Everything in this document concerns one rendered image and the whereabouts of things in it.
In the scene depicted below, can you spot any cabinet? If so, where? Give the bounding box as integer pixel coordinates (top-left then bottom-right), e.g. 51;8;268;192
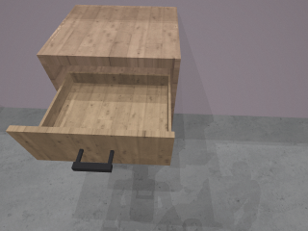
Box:
37;5;181;130

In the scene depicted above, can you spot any drawer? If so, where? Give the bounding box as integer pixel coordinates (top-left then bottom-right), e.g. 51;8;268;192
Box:
6;71;175;166

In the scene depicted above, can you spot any handle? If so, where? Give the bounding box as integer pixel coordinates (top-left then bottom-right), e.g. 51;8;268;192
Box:
71;148;115;173

